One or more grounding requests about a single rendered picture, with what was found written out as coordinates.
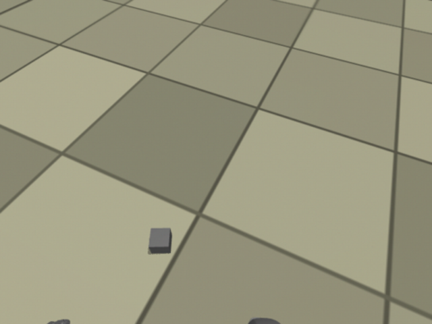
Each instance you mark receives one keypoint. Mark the small box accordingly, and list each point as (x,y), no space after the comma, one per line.
(160,240)

